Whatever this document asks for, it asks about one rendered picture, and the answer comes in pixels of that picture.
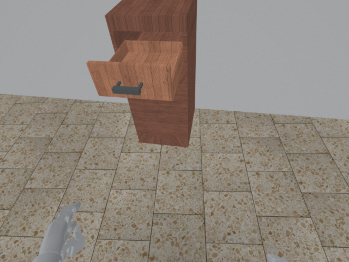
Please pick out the handle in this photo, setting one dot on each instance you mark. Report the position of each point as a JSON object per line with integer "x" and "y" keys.
{"x": 117, "y": 89}

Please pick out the drawer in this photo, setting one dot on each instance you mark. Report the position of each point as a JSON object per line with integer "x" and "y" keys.
{"x": 158, "y": 64}

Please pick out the robot left hand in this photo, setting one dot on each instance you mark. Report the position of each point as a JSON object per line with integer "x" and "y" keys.
{"x": 55, "y": 239}

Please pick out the cabinet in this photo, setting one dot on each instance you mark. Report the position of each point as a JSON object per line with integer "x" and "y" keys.
{"x": 159, "y": 121}

